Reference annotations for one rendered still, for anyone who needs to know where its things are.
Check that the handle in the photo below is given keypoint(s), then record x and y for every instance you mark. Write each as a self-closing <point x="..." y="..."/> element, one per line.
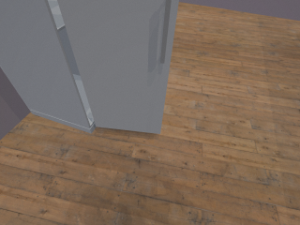
<point x="165" y="30"/>

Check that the fridge door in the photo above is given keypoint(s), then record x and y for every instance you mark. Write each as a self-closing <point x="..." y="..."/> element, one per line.
<point x="117" y="48"/>

